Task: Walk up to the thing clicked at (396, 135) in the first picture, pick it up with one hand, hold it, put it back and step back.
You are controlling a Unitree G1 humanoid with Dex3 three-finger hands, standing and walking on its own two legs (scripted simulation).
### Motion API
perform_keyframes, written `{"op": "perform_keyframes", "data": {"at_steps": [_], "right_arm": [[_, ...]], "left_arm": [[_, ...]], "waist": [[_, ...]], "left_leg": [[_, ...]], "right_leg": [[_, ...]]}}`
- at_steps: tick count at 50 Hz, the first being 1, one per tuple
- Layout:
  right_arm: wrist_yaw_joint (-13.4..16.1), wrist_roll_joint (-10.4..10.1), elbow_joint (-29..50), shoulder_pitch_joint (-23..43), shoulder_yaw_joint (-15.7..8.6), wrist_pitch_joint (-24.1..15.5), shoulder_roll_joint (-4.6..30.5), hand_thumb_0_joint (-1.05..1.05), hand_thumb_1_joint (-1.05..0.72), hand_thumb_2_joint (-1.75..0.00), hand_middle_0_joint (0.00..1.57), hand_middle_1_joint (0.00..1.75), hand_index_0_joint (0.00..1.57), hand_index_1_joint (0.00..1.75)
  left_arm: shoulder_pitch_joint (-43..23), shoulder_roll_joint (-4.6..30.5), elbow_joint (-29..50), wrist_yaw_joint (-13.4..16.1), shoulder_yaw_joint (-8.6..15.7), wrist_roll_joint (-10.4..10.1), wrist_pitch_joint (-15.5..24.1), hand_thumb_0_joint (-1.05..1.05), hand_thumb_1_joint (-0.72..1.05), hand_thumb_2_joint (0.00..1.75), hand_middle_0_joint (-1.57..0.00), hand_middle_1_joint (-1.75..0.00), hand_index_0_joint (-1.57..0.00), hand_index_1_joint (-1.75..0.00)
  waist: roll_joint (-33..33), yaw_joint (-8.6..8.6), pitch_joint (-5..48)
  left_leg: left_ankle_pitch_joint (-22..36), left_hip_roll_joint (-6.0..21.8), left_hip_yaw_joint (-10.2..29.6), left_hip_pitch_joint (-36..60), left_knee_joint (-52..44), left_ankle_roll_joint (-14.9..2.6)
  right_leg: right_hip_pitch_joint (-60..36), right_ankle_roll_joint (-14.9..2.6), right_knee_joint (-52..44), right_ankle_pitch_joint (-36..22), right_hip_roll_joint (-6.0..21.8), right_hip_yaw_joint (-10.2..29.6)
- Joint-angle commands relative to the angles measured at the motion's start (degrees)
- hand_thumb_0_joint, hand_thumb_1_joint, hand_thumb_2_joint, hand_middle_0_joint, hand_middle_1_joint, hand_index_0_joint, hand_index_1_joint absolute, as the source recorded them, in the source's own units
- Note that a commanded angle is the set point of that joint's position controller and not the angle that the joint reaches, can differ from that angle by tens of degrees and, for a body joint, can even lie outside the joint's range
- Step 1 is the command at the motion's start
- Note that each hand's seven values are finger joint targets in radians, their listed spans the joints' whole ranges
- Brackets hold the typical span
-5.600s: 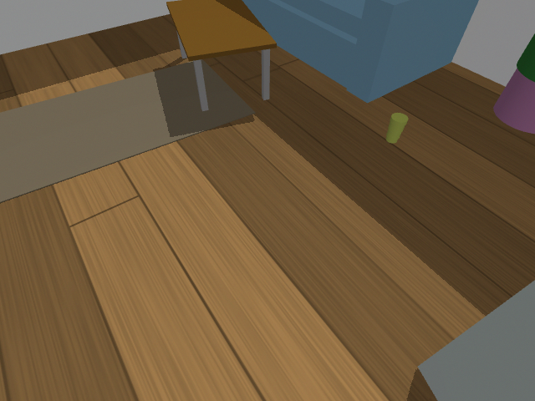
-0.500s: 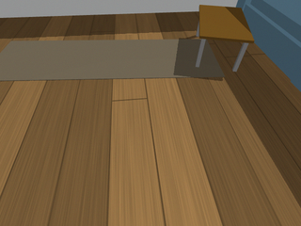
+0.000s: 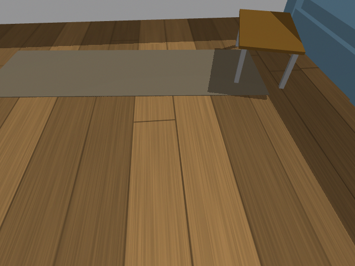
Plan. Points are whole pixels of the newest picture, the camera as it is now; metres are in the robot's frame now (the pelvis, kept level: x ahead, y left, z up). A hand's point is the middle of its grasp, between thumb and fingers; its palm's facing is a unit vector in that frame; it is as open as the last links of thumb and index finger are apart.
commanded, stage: walk up
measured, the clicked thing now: out of the picture +1.05 -1.35 -0.69
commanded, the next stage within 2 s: none
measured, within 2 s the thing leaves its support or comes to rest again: neither
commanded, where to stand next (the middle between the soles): +0.67 +0.00 m, yaw -1 degrees
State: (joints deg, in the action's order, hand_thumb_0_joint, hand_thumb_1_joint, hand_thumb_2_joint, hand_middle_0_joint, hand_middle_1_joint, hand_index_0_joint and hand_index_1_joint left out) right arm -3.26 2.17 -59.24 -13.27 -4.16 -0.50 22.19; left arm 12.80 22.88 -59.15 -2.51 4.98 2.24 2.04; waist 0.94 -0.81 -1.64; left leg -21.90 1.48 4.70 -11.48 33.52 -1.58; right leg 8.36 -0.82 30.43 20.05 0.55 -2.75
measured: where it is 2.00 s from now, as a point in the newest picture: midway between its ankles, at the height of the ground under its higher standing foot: (173, 188)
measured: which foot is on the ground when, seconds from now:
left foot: down 0.00-0.00, up 0.02-0.24, down 0.26-0.66, up 0.68-1.00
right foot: down 0.00-0.30, up 0.32-0.64, down 0.66-1.00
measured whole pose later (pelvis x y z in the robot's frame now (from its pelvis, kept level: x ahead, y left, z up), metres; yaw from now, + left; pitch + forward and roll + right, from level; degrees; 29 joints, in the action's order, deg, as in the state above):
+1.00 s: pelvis +0.35 -0.01 +0.01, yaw -6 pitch -1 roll +1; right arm -5.8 1.9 -47.2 -9.7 -4.5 -0.1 24.9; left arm 28.5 20.3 -48.0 -2.1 2.2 1.2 3.8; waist 3.6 -4.8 -5.1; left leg -17.1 1.5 2.6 -28.6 44.7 1.1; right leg 7.0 -0.3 25.6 17.5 1.7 0.7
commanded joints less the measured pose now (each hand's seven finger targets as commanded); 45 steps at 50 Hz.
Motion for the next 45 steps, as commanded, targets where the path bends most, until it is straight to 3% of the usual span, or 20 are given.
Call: {"op": "perform_keyframes", "data": {"at_steps": [1, 3, 6, 9, 11, 13, 14, 15, 18, 21, 26, 31, 32, 33, 34, 35, 38, 41, 44, 45], "right_arm": [[1.50, -0.32, 11.16, 14.11, -1.92, -2.30, 11.11, 0.00, -0.90, -0.90, 0.20, 0.30, 0.20, 0.30], [1.00, -0.91, 9.02, 8.10, -2.14, -2.97, 11.57, 0.00, -0.90, -0.90, 0.20, 0.30, 0.20, 0.30], [-0.38, -1.02, 9.86, 6.75, -2.23, -2.79, 10.30, 0.00, -0.90, -0.90, 0.20, 0.30, 0.20, 0.30], [-1.10, -0.73, 12.25, 8.41, -2.65, -2.64, 8.78, 0.00, -0.90, -0.90, 0.20, 0.30, 0.20, 0.30], [-0.84, -0.65, 11.30, 2.18, -3.75, -2.40, 9.52, 0.00, -0.90, -0.90, 0.20, 0.30, 0.20, 0.30], [-0.13, 0.27, 9.12, -9.20, -6.24, -2.82, 13.83, 0.00, -0.90, -0.90, 0.20, 0.30, 0.20, 0.30], [0.60, 1.36, 9.48, -14.24, -7.36, -3.08, 17.68, 0.00, -0.90, -0.90, 0.20, 0.30, 0.20, 0.30], [0.84, -0.56, 11.63, -12.50, -7.38, -3.38, 21.01, 0.00, -0.90, -0.90, 0.20, 0.30, 0.20, 0.30], [1.04, -2.38, 15.31, 0.91, -5.45, -3.24, 17.08, 0.00, -0.90, -0.90, 0.20, 0.30, 0.20, 0.30], [0.76, -1.56, 15.78, 0.95, -4.20, -4.19, 14.43, 0.00, -0.90, -0.90, 0.20, 0.30, 0.20, 0.30], [0.09, -1.06, 17.28, 1.13, -4.82, -4.57, 16.25, 0.00, -0.90, -0.90, 0.20, 0.30, 0.20, 0.30], [0.03, -0.63, 18.54, 6.15, -3.91, -3.35, 13.96, 0.00, -0.90, -0.90, 0.20, 0.30, 0.20, 0.30], [0.06, -0.54, 18.65, 5.26, -2.78, -3.03, 11.34, 0.00, -0.90, -0.90, 0.20, 0.30, 0.20, 0.30], [0.07, -0.84, 18.82, 3.75, -1.05, -2.77, 6.19, 0.00, -0.90, -0.90, 0.20, 0.30, 0.20, 0.30], [0.55, -1.24, 19.19, 3.69, -1.55, -2.43, 8.97, 0.00, -0.90, -0.90, 0.20, 0.30, 0.20, 0.30], [0.94, -1.58, 17.57, 2.54, -2.71, -2.59, 13.50, 0.00, -0.90, -0.90, 0.20, 0.30, 0.20, 0.30], [0.46, -2.41, 13.32, -3.01, -2.63, -3.06, 13.80, 0.00, -0.90, -0.90, 0.20, 0.30, 0.20, 0.30], [-0.30, -1.82, 12.85, -3.28, -2.49, -2.59, 11.96, 0.00, -0.90, -0.90, 0.20, 0.30, 0.20, 0.30], [-0.92, -1.22, 15.07, 0.76, -2.11, -2.49, 10.74, 0.00, -0.90, -0.90, 0.20, 0.30, 0.20, 0.30], [-1.89, -0.07, 19.76, 10.70, -3.24, -2.59, 11.86, 0.00, -0.90, -0.90, 0.20, 0.30, 0.20, 0.30]], "left_arm": [[7.53, 20.31, 5.00, 1.05, 4.63, 0.36, 2.99, 0.00, 0.90, 0.90, -0.20, -0.30, -0.20, -0.30], [4.89, 15.81, 6.24, 1.34, 3.37, -1.05, 3.42, 0.00, 0.90, 0.90, -0.20, -0.30, -0.20, -0.30], [3.10, 14.59, 8.21, 1.36, 2.72, -1.00, 3.17, 0.00, 0.90, 0.90, -0.20, -0.30, -0.20, -0.30], [5.10, 14.88, 9.77, 1.15, 2.23, -1.12, 2.55, 0.00, 0.90, 0.90, -0.20, -0.30, -0.20, -0.30], [3.48, 15.83, 11.60, 1.14, 1.99, -1.52, 2.52, 0.00, 0.90, 0.90, -0.20, -0.30, -0.20, -0.30], [7.49, 11.92, 11.78, 1.10, 0.45, -2.08, 2.26, 0.00, 0.90, 0.90, -0.20, -0.30, -0.20, -0.30], [10.06, 8.19, 12.40, 1.22, -0.37, -2.71, 2.12, 0.00, 0.90, 0.90, -0.20, -0.30, -0.20, -0.30], [10.79, 11.44, 12.89, 1.59, 0.59, -2.71, 1.87, 0.00, 0.90, 0.90, -0.20, -0.30, -0.20, -0.30], [13.54, 15.19, 9.72, 1.28, 0.75, -2.64, 1.37, 0.00, 0.90, 0.90, -0.20, -0.30, -0.20, -0.30], [16.17, 13.22, 7.96, -0.16, 1.22, -1.86, 1.21, 0.00, 0.90, 0.90, -0.20, -0.30, -0.20, -0.30], [11.65, 12.17, 10.33, -1.70, 2.08, -0.72, 1.47, 0.00, 0.90, 0.90, -0.20, -0.30, -0.20, -0.30], [19.10, 12.99, 7.91, -1.39, 3.84, -0.47, 2.14, 0.00, 0.90, 0.90, -0.20, -0.30, -0.20, -0.30], [23.69, 14.61, 7.35, -0.66, 4.62, -0.18, 2.64, 0.00, 0.90, 0.90, -0.20, -0.30, -0.20, -0.30], [26.27, 17.93, 7.84, 0.43, 5.31, 0.36, 3.46, 0.00, 0.90, 0.90, -0.20, -0.30, -0.20, -0.30], [19.97, 20.07, 11.12, 0.83, 4.42, 0.02, 4.11, 0.00, 0.90, 0.90, -0.20, -0.30, -0.20, -0.30], [12.78, 21.37, 13.28, 1.01, 4.41, -1.08, 4.14, 0.00, 0.90, 0.90, -0.20, -0.30, -0.20, -0.30], [8.62, 17.91, 13.68, 1.38, 3.76, -1.25, 4.65, 0.00, 0.90, 0.90, -0.20, -0.30, -0.20, -0.30], [10.49, 16.07, 13.15, 1.35, 3.16, -1.65, 4.93, 0.00, 0.90, 0.90, -0.20, -0.30, -0.20, -0.30], [12.21, 16.42, 13.72, 1.37, 3.49, -1.65, 4.84, 0.00, 0.90, 0.90, -0.20, -0.30, -0.20, -0.30], [18.82, 14.08, 14.54, 1.28, 2.30, -1.36, 3.23, 0.00, 0.90, 0.90, -0.20, -0.30, -0.20, -0.30]], "waist": [[-5.26, -6.71, -11.37], [-2.65, -2.65, -9.82], [-8.61, -1.73, -4.82], [-9.69, -2.64, -3.14], [-7.90, 1.31, -0.55], [2.96, 6.43, 6.27], [13.96, 8.17, 9.26], [10.10, 7.55, 11.68], [4.29, 0.48, -2.01], [6.21, -0.53, -2.19], [9.47, -0.09, -3.73], [0.70, -5.94, -0.83], [-6.85, -8.36, 0.29], [-20.51, -9.16, -2.08], [-15.19, -5.85, -5.89], [-8.78, -2.99, -9.93], [-7.83, -0.50, -4.81], [-10.08, -1.13, -4.51], [-8.83, -2.83, -4.01], [-0.67, -3.78, -4.53]], "left_leg": [[-7.27, -0.67, 2.69, -37.33, 20.58, -0.52], [-2.31, 1.02, 2.95, -31.92, 21.14, -0.21], [2.16, 1.32, -2.36, -22.40, 9.87, 0.64], [10.41, 0.11, -6.89, -11.87, 0.19, -0.05], [15.69, -1.06, -8.91, 0.80, -2.54, -1.24], [11.13, -0.44, -6.58, 21.07, -2.67, -4.88], [-0.10, 11.05, 12.50, 25.80, -8.29, -9.05], [-16.95, 21.50, 36.07, 20.61, -20.35, -14.13], [-17.44, 19.37, 20.38, 1.79, -22.86, -12.03], [-5.32, 13.62, 6.38, -5.91, -22.46, -10.01], [-13.58, 13.59, 3.72, -9.32, -23.02, -11.10], [-21.00, 8.30, -2.26, -23.11, -7.69, -6.28], [-21.15, 5.03, -5.75, -27.49, 4.62, -4.67], [-12.97, -2.35, -10.11, -33.42, 27.55, -1.34], [-8.27, -3.71, -1.58, -35.22, 33.38, -0.25], [-3.36, 0.72, 3.07, -33.00, 32.93, 0.07], [2.66, 2.04, 3.13, -26.61, 27.39, 0.43], [5.45, 1.20, -0.08, -23.06, 19.87, 1.78], [8.22, 1.68, -2.83, -21.93, 10.75, 1.91], [2.27, -2.01, -4.69, -22.30, 12.93, 2.41]], "right_leg": [[-14.70, -15.32, -23.27, 6.17, 26.51, 36.28], [-15.11, -12.79, -19.33, -15.30, 19.02, 21.32], [-14.28, -10.07, -14.77, -29.23, 13.20, 7.48], [-7.61, -8.16, -11.40, -27.55, 10.98, 3.12], [-0.42, -7.66, -5.60, -27.72, 11.58, 2.40], [12.35, -5.04, 15.56, -22.98, 6.35, -1.07], [22.05, -2.76, 32.92, -1.68, -1.39, 0.22], [23.87, -3.45, 40.46, 13.10, -5.02, 8.44], [23.34, -2.80, 39.56, 4.45, 2.70, 10.25], [15.20, -0.76, 27.20, 1.69, 4.55, 5.94], [13.08, 0.04, 11.48, -2.12, 5.00, 2.06], [-7.30, -0.68, 6.32, -4.57, 1.22, -2.25], [-13.02, -2.01, 1.41, 2.34, 1.83, 0.84], [-11.07, -4.74, -12.06, 21.49, 13.84, 23.21], [-1.59, -10.21, -23.49, 30.46, 24.37, 43.97], [4.77, -12.36, -25.18, 33.75, 25.31, 43.93], [0.86, -10.58, -19.49, 12.10, 17.67, 23.64], [0.14, -10.33, -17.43, -4.60, 14.53, 12.16], [-3.40, -10.65, -14.96, -12.81, 14.37, 8.06], [-2.06, -11.66, -16.02, -15.93, 12.99, 23.87]]}}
